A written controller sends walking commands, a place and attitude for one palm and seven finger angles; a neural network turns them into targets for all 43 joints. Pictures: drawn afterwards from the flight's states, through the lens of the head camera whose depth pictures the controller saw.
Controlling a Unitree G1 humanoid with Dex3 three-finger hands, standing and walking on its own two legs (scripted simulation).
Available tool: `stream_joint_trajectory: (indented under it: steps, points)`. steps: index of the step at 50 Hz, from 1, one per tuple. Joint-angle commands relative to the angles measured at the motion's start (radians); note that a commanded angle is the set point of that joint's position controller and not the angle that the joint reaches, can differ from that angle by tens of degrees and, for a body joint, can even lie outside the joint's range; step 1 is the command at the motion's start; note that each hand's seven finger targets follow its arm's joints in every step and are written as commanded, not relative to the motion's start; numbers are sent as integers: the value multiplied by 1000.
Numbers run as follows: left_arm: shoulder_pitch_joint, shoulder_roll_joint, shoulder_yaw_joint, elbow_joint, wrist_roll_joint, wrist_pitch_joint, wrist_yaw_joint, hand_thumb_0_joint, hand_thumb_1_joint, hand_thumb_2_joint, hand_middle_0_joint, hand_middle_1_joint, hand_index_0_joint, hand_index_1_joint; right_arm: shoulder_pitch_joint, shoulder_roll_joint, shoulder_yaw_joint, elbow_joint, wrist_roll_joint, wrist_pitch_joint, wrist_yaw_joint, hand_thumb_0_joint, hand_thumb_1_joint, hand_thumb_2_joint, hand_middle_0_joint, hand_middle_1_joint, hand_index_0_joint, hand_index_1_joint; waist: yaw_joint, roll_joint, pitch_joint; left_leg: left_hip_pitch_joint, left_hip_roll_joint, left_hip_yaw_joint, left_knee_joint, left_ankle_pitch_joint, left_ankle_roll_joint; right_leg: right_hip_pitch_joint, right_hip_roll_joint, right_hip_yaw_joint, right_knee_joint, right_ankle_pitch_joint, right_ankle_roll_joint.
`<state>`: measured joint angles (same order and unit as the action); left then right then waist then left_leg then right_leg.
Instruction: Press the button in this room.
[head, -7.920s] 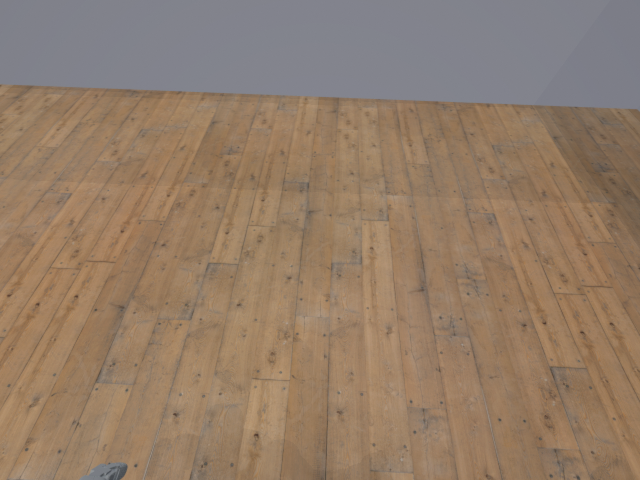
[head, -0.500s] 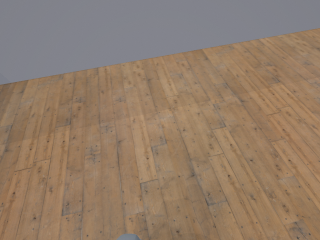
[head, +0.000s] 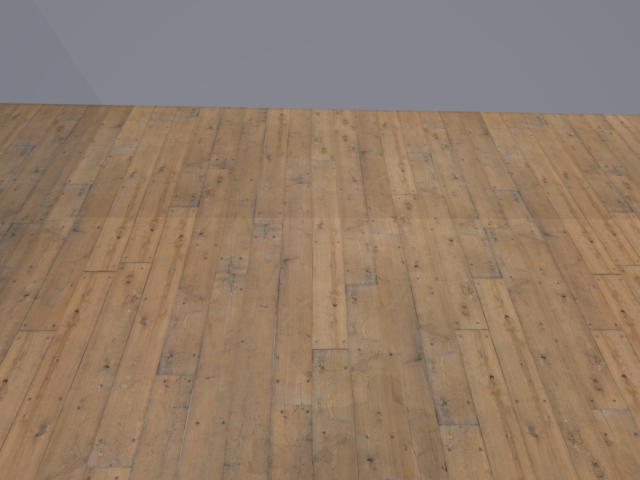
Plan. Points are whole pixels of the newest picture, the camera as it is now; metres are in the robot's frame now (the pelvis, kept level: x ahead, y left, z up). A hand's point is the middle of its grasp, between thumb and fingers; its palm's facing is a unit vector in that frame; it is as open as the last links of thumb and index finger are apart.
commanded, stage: turn or walk to find it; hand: left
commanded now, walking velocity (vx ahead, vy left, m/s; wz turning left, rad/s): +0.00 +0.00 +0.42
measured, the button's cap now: out of the picture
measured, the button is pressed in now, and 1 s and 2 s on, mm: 0 0 0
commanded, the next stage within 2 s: none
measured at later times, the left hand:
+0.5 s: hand out of the picture -0.02 +0.18 -0.17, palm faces +0.26 -0.94 -0.24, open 7.4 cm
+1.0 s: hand out of the picture -0.04 +0.21 -0.16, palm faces +0.43 -0.86 -0.26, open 7.4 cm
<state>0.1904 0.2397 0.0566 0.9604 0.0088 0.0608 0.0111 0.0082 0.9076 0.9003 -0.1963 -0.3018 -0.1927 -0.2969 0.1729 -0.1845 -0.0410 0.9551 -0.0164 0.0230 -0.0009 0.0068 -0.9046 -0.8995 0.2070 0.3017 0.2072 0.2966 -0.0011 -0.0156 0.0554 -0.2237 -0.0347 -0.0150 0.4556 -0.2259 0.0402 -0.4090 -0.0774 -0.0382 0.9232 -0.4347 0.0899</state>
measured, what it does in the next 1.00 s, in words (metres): steps on the spot, turning left: right foot, then left foot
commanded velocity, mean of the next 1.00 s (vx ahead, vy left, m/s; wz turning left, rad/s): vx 0.00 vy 0.00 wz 0.42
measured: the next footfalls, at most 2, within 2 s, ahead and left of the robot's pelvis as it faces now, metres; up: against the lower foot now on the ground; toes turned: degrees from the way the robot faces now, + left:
right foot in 0.14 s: +0.04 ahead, -0.14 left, +0.00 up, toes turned +0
left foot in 0.58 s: -0.03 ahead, +0.12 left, +0.00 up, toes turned +21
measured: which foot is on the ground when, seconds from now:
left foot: down 0.00-0.14, up 0.16-0.56, down 0.58-1.00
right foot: up 0.00-0.12, down 0.14-0.58, up 0.60-1.00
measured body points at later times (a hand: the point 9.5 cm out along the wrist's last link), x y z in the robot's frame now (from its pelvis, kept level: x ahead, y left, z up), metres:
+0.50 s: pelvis -0.03 -0.02 +0.00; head +0.00 -0.02 +0.44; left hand -0.03 +0.23 -0.15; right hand +0.08 -0.27 -0.16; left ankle -0.07 +0.11 -0.70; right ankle +0.00 -0.14 -0.74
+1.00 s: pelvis -0.05 -0.02 -0.01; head -0.02 -0.02 +0.44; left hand -0.06 +0.25 -0.14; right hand +0.11 -0.22 -0.16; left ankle -0.07 +0.10 -0.74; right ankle +0.00 -0.13 -0.73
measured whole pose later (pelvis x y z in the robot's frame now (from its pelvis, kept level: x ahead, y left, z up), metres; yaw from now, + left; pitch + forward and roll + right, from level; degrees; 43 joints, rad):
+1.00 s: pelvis -0.05 -0.02 -0.01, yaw +25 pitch +0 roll +1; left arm 0.14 0.21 0.04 0.92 0.00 0.04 0.01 0.01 0.91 0.90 -0.20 -0.30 -0.19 -0.30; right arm 0.20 -0.20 -0.06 0.96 -0.02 0.04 0.01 0.01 -0.90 -0.90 0.21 0.30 0.21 0.30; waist -0.03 0.02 0.05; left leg -0.29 -0.04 -0.06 0.51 -0.21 0.00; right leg -0.30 -0.05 -0.04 0.66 -0.36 0.07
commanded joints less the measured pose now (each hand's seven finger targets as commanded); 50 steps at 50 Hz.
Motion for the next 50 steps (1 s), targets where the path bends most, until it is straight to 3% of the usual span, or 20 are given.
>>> stream_joint_trajectory:
  steps: [1,5,6,7,8,9,11,13,23,26,27,28,29,30,31,33,36,44,49,50]
  points:
    - [-26,53,9,-99,-1,-36,10,0,900,900,-200,-300,-200,-300,43,-218,-60,-53,-10,-5,-15,0,-900,-900,200,300,200,300,-29,173,-83,89,259,-284,-83,449,133,16,28,0,-160,-14,-13]
    - [81,77,15,-77,-2,-54,17,0,900,900,-200,-300,-200,-300,12,-196,-63,-65,1,-2,-7,0,-900,-900,200,300,200,300,29,121,-111,-66,184,-276,16,302,62,280,23,-7,-509,228,-27]
    - [102,130,26,-78,9,-65,23,0,900,900,-200,-300,-200,-300,29,-149,-58,-72,9,-4,-2,0,-900,-900,200,300,200,300,35,-25,-131,-199,107,-204,129,119,5,407,-109,120,-594,257,-66]
    - [108,207,40,-81,20,-70,27,0,900,900,-200,-300,-200,-300,26,-94,-47,-98,9,-4,4,0,-900,-900,200,300,200,300,42,-254,-100,-353,-34,-40,329,-258,-61,433,-344,339,-638,337,-175]
    - [102,212,45,-98,11,-69,27,0,900,900,-200,-300,-200,-300,8,-142,-61,-100,-3,13,0,0,-900,-900,200,300,200,300,56,-261,-98,-331,-4,-74,520,-358,-62,300,-408,366,-668,317,-246]
    - [50,184,46,-107,10,-63,32,0,900,900,-200,-300,-200,-300,-2,-150,-68,-94,-4,25,1,0,-900,-900,200,300,200,300,32,-217,-51,-328,13,-88,645,-326,-59,220,-377,344,-682,255,-256]
    - [-43,126,25,-125,9,-66,26,0,900,900,-200,-300,-200,-300,41,-134,-65,-48,-7,32,15,0,-900,-900,200,300,200,300,-20,-94,3,-332,45,-62,752,-193,-73,183,-266,156,-645,277,-214]
    - [-39,109,19,-126,11,-73,26,0,900,900,-200,-300,-200,-300,72,-123,-60,-33,-7,34,19,0,-900,-900,200,300,200,300,-21,-126,-13,-324,55,-33,755,-147,-93,207,-235,75,-628,345,-198]
    - [80,182,42,-63,23,-62,20,0,900,900,-200,-300,-200,-300,-32,-99,-33,-53,8,18,16,0,-900,-900,200,300,200,300,48,-191,-60,-186,63,82,339,-247,-100,312,-284,7,-531,573,-231]
    - [64,181,44,-50,16,-53,18,0,900,900,-200,-300,-200,-300,36,-109,-32,-36,7,4,11,0,-900,-900,200,300,200,300,8,-163,-97,-28,52,114,74,-78,-85,271,-260,-58,-416,565,-164]
    - [62,162,43,-53,6,-46,16,0,900,900,-200,-300,-200,-300,75,-144,-39,-29,5,-6,13,0,-900,-900,200,300,200,300,-20,-67,-121,98,85,76,-58,55,-68,186,-230,-97,-310,473,-114]
    - [80,106,35,-80,-1,-38,10,0,900,900,-200,-300,-200,-300,100,-245,-60,-35,-4,-16,10,0,-900,-900,200,300,200,300,-29,199,-136,222,300,-216,-113,275,18,-37,-108,-153,-120,138,-39]
    - [17,65,12,-116,7,-33,8,0,900,900,-200,-300,-200,-300,145,-306,-72,-31,-1,-8,7,0,-900,-900,200,300,200,300,-57,303,-106,180,437,-324,-141,458,108,-121,-48,-109,40,-201,-18]
    - [-32,74,14,-116,10,-20,16,0,900,900,-200,-300,-200,-300,154,-287,-71,-13,-5,-11,-5,0,-900,-900,200,300,200,300,-76,281,-107,115,423,-336,-159,366,128,-122,-48,-23,132,-188,-22]
    - [-62,79,21,-107,8,-17,13,0,900,900,-200,-300,-200,-300,111,-269,-65,-19,-7,-9,-14,0,-900,-900,200,300,200,300,-62,277,-54,70,382,-315,-163,302,128,-151,-52,7,180,-130,-24]
    - [-20,85,24,-72,8,-23,1,0,900,900,-200,-300,-200,-300,16,-219,-44,-46,-6,-14,-18,0,-900,-900,200,300,200,300,-13,204,-32,54,298,-214,-148,325,108,-134,-49,14,198,-5,-20]
    - [15,83,20,-55,7,-26,-1,0,900,900,-200,-300,-200,-300,19,-212,-45,-51,0,-22,-18,0,-900,-900,200,300,200,300,-8,153,-88,117,271,-174,-130,401,111,-115,-35,12,169,34,-6]
    - [-46,62,11,-100,0,-31,8,0,900,900,-200,-300,-200,-300,59,-218,-59,-50,-8,-8,-13,0,-900,-900,200,300,200,300,-35,161,-87,112,277,-280,-108,386,140,-42,8,16,-63,-24,-8]
    - [78,71,15,-80,-2,-50,13,0,900,900,-200,-300,-200,-300,5,-208,-68,-70,-2,1,-5,0,-900,-900,200,300,200,300,26,133,-109,-65,196,-285,-18,266,75,247,42,-18,-454,197,-27]
    - [102,107,22,-76,4,-60,18,0,900,900,-200,-300,-200,-300,19,-172,-63,-73,4,0,-1,0,-900,-900,200,300,200,300,35,45,-119,-172,139,-245,61,138,25,372,-33,50,-574,237,-45]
